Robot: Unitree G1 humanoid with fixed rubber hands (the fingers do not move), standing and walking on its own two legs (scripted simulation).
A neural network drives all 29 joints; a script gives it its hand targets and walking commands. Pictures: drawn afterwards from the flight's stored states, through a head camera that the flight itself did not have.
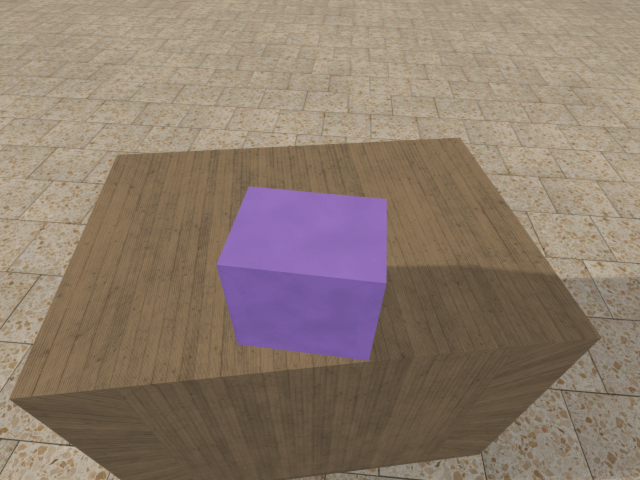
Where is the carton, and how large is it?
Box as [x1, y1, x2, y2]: [216, 187, 386, 360]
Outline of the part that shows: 248,187 216,264 237,343 368,360 386,282 386,199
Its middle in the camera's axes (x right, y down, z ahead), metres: -0.01 +0.06 +0.61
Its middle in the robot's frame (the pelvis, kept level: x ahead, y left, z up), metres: +0.43 +0.01 +0.00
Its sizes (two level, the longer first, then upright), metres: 0.215 0.163 0.200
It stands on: a pedestal, 0.66 m high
